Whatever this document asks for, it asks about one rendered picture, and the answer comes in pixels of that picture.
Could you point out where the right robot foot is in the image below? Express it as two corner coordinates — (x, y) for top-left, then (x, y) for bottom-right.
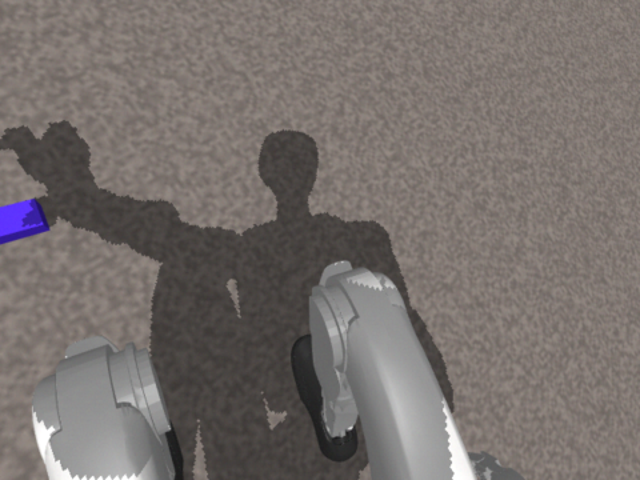
(291, 334), (358, 462)

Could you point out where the left robot foot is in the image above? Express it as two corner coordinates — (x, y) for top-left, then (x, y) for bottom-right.
(165, 421), (184, 480)

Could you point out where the small box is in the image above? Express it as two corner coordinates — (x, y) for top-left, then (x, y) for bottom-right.
(0, 199), (50, 244)

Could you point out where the right robot hand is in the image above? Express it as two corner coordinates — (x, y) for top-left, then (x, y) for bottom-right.
(467, 451), (525, 480)

